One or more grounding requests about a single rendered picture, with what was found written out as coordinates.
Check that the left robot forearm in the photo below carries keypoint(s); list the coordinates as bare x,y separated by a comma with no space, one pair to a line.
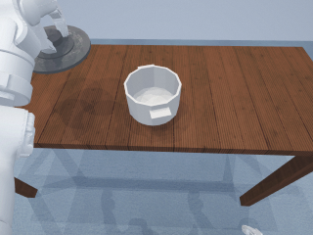
19,46

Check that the right robot hand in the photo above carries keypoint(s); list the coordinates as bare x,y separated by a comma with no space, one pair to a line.
250,231

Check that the lid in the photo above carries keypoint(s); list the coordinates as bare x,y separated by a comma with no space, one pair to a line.
72,52

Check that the table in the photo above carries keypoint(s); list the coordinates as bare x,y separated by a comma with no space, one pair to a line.
243,100

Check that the pot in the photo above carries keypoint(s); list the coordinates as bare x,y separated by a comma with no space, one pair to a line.
153,94

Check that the left robot upper arm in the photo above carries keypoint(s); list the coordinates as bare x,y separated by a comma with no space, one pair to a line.
16,141

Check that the left robot hand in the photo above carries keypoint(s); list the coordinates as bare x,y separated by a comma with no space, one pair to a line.
54,10

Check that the knob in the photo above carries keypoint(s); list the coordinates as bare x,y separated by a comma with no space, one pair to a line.
54,36

